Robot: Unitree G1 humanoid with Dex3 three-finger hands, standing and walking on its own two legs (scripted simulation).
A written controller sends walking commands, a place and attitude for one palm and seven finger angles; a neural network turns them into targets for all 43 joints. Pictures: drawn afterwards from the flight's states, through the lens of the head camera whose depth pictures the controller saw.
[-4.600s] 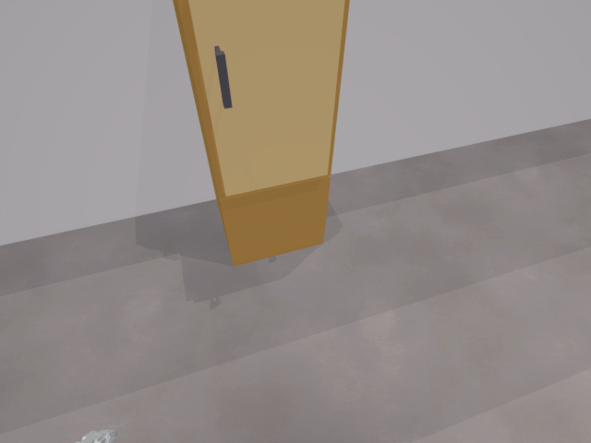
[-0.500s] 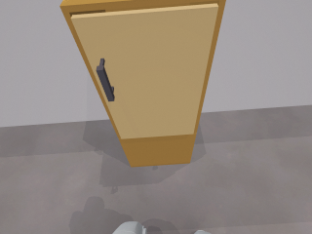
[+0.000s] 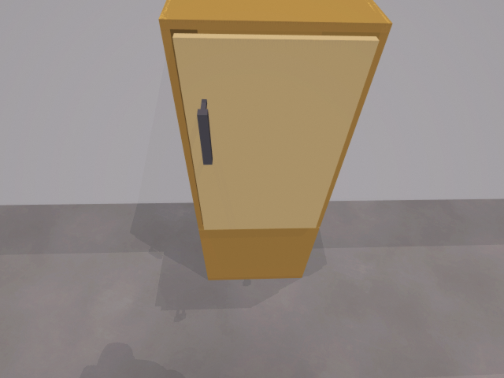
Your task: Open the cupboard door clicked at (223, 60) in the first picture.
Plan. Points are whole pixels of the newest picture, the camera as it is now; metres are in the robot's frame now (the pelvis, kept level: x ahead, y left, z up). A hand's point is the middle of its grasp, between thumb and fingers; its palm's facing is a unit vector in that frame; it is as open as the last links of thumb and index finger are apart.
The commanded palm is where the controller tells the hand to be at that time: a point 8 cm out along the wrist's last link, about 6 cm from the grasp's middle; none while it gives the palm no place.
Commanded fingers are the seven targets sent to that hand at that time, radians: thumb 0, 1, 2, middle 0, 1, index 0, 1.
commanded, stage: come to a stop and stand still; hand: left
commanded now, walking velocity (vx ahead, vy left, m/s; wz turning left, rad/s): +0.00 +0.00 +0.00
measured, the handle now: (206, 132) +0.56 +0.14 +0.06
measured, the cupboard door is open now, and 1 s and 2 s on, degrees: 0 0 0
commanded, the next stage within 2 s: look again from close up in 0.22 s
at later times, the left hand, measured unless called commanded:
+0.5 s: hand out of the picture -0.02 +0.17 -0.17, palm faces -0.01 -0.98 -0.20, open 7.3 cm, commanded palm none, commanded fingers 0.00 0.90 0.90 -0.20 -0.30 -0.20 -0.30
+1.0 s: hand out of the picture +0.03 +0.19 -0.15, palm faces +0.11 -0.97 -0.22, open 7.3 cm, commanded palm +0.09 +0.23 -0.06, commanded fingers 0.00 0.81 0.86 -0.21 -0.36 -0.21 -0.36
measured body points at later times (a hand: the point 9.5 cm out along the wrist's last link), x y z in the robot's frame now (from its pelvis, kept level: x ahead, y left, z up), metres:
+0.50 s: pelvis -0.02 +0.01 +0.00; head -0.02 +0.00 +0.45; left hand -0.02 +0.22 -0.16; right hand -0.04 -0.20 -0.17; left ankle +0.00 +0.10 -0.74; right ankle -0.03 -0.11 -0.74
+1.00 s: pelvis -0.01 +0.01 +0.00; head +0.01 +0.01 +0.45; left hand +0.03 +0.24 -0.14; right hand +0.02 -0.23 -0.15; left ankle +0.00 +0.10 -0.74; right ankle -0.03 -0.11 -0.74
